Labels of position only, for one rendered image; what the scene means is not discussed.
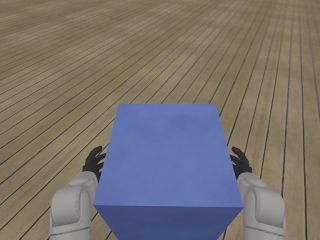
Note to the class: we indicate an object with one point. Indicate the robot right forearm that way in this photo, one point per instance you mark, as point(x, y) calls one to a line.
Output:
point(264, 210)

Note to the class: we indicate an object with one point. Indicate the left robot hand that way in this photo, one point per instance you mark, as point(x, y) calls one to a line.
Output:
point(91, 162)

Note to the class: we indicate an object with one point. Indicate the robot left forearm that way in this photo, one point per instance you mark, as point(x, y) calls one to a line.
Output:
point(70, 209)

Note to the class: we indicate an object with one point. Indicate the carton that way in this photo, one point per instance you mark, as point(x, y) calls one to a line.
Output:
point(167, 174)

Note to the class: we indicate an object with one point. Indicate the right robot hand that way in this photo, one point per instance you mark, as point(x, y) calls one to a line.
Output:
point(242, 163)

